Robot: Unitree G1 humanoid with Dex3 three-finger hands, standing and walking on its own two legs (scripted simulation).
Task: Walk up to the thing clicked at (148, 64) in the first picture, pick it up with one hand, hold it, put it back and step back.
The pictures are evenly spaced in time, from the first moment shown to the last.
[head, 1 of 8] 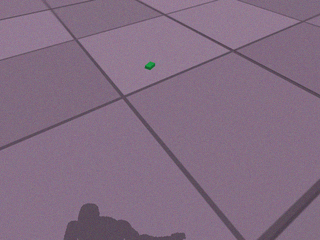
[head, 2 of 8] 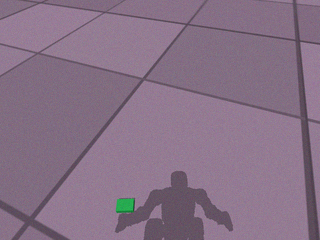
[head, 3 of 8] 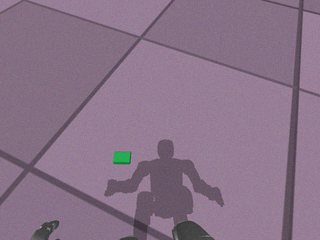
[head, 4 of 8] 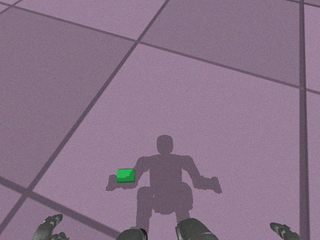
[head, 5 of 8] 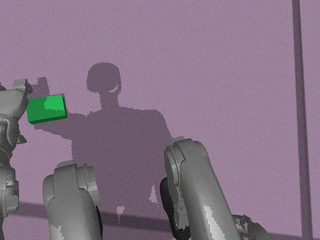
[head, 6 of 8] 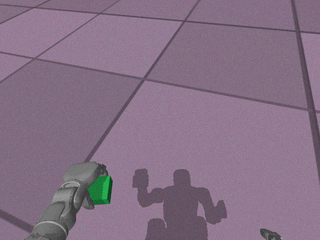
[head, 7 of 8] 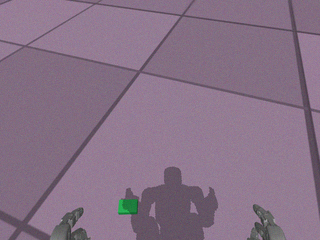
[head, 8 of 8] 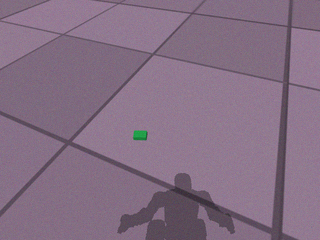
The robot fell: no
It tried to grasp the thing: yes
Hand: left
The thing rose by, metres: 0.68
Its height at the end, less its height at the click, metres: +0.00
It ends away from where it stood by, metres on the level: 0.01
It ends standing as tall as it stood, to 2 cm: yes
